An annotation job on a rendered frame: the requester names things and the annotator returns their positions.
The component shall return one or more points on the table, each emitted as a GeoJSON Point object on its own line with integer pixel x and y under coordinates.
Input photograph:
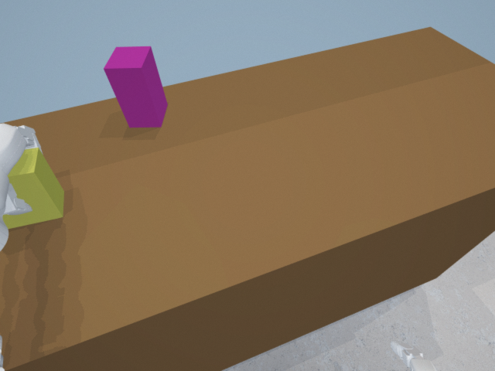
{"type": "Point", "coordinates": [273, 201]}

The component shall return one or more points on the left robot hand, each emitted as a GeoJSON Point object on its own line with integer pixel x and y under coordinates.
{"type": "Point", "coordinates": [13, 142]}

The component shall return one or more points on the sponge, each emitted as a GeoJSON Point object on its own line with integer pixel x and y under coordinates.
{"type": "Point", "coordinates": [34, 181]}

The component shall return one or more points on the right robot hand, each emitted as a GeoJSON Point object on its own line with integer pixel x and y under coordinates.
{"type": "Point", "coordinates": [411, 356]}

